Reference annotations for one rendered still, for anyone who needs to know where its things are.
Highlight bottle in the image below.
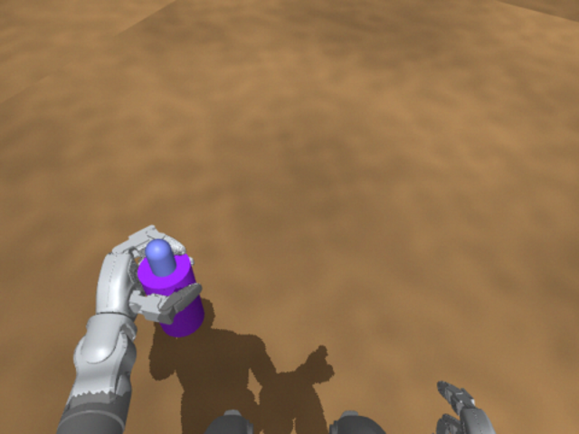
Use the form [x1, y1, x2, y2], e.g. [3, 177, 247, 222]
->
[138, 239, 204, 337]

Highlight left robot arm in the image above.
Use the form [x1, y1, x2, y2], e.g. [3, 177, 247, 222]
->
[56, 312, 138, 434]

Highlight right robot hand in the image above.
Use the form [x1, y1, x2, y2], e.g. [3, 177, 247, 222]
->
[432, 381, 496, 434]

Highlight left robot hand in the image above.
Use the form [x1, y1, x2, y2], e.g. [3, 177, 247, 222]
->
[96, 225, 202, 325]

